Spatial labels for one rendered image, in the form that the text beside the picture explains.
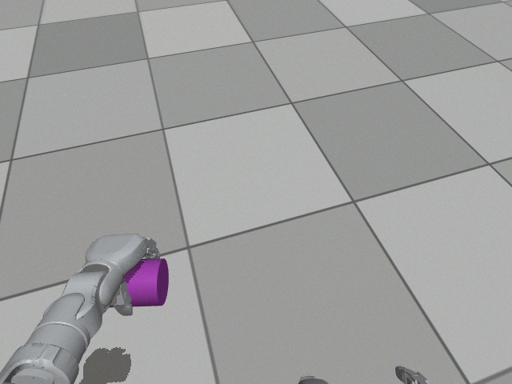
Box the can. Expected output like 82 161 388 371
110 258 169 307

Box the right robot hand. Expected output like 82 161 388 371
395 366 428 384

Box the left robot arm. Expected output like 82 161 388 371
0 259 122 384

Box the left robot hand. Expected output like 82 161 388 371
86 234 160 316

